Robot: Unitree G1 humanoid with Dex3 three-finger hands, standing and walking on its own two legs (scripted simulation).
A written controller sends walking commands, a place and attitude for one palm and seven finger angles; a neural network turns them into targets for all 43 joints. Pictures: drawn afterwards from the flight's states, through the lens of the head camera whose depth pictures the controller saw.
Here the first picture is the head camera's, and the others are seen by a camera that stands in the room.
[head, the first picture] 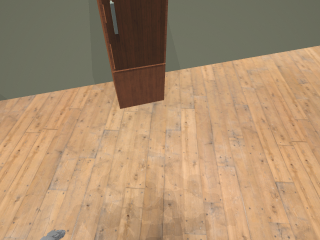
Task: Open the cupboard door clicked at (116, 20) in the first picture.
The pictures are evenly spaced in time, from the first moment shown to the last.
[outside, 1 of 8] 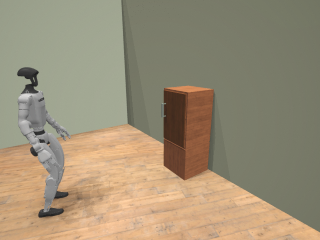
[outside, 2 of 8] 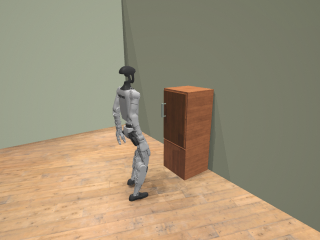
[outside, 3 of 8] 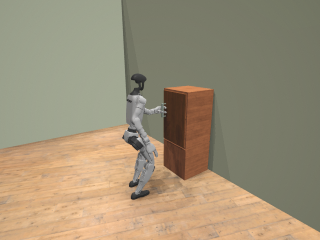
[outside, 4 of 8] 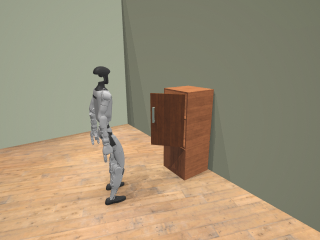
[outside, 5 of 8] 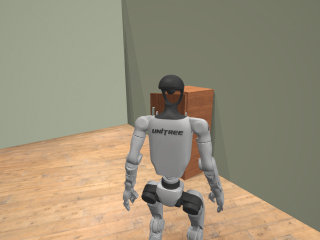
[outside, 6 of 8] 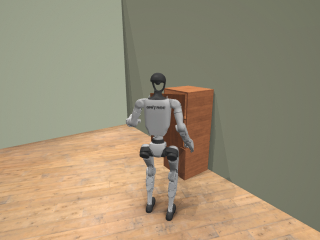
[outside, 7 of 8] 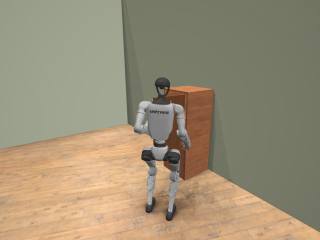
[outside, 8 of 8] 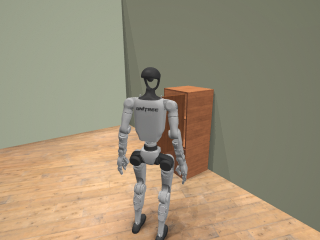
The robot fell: no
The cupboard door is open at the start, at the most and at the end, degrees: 0 87 86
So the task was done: yes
